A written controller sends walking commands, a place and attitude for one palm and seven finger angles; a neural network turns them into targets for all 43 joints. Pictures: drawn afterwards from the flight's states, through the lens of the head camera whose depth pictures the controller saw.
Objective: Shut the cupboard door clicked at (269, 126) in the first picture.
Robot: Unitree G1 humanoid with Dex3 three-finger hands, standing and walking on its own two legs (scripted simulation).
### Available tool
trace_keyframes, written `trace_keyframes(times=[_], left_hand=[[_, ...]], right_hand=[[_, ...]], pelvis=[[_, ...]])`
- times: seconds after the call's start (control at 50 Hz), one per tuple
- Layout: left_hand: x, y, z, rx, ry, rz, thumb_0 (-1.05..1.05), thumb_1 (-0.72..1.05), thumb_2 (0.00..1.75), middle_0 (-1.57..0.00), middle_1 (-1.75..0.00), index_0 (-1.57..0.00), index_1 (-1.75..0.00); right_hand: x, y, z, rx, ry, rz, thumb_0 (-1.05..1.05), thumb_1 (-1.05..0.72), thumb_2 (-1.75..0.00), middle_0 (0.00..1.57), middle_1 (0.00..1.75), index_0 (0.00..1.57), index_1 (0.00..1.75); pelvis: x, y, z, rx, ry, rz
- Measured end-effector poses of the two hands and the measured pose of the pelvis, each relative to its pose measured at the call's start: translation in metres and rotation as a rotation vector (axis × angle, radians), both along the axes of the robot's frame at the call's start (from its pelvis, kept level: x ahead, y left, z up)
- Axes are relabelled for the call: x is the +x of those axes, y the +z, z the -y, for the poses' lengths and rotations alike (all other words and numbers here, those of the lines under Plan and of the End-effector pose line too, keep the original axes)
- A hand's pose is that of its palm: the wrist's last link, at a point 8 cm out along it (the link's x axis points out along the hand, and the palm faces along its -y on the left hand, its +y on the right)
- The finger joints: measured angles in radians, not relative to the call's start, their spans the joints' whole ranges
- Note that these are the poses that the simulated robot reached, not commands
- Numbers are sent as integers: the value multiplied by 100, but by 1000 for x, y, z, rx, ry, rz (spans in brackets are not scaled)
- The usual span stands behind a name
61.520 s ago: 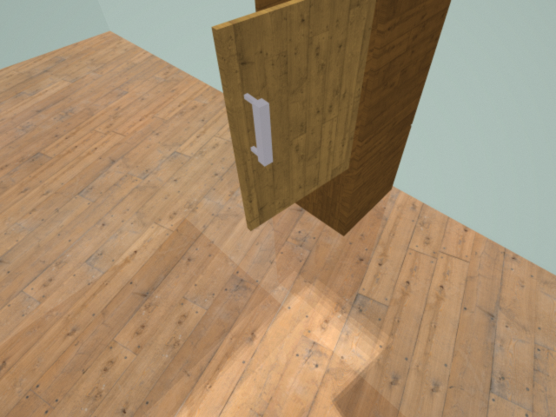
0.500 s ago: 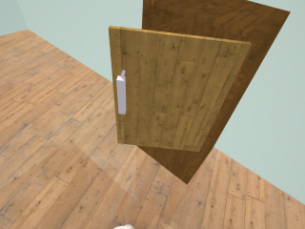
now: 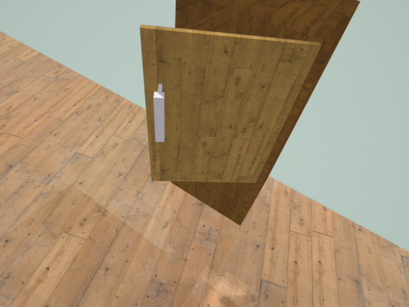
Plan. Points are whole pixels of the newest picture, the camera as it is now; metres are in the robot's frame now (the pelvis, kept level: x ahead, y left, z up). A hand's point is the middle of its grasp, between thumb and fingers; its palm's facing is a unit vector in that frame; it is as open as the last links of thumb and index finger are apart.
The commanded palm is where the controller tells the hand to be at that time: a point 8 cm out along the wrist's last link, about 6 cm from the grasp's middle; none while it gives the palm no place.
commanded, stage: come to a stop and stand still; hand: left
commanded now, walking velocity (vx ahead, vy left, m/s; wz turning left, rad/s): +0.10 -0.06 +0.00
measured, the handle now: (160, 113) +0.60 +0.14 +0.01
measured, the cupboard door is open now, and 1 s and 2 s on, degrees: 35 35 35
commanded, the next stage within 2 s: look again from close up in 1.06 s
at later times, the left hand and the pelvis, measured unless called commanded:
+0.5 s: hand out of the picture +0.03 +0.22 -0.20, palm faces +0.05 -0.98 -0.17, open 7.3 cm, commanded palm none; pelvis +0.00 +0.03 -0.02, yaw +2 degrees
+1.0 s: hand out of the picture +0.07 +0.19 -0.20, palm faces +0.11 -0.97 -0.20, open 7.3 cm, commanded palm none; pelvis +0.05 +0.01 -0.02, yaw +3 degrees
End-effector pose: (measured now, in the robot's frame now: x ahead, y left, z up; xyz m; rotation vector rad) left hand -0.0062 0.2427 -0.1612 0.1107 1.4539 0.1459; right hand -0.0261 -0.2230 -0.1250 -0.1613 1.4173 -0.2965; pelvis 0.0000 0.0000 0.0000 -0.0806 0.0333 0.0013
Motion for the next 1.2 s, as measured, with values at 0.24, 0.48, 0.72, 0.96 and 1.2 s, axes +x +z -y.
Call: trace_keyframes(times=[0.24,0.48,0.72,0.96,1.2], left_hand=[[-77,-13,8,-8,48,-110,1,91,90,-20,-30,-19,-30],[18,-16,-22,-7,3,29,3,93,90,-20,-30,-20,-30],[67,9,-10,110,8,131,1,92,90,-20,-30,-19,-30],[63,-11,10,35,69,70,1,93,90,-20,-30,-20,-30],[59,4,1,102,33,88,1,91,90,-20,-30,-20,-30]], right_hand=[[-10,-20,6,11,37,-22,0,-91,-90,20,30,20,30],[25,-27,-49,61,98,-9,1,-93,-90,20,30,21,30],[82,-49,5,81,107,4,1,-92,-90,20,30,21,30],[161,-31,0,40,200,122,0,-91,-90,20,30,20,30],[168,-41,-7,101,191,171,0,-91,-90,20,30,20,30]], pelvis=[[-20,-19,-14,56,29,56],[1,-19,-36,78,33,14],[32,-23,-5,79,55,-1],[53,-21,-6,89,51,20],[47,-22,-5,86,44,16]])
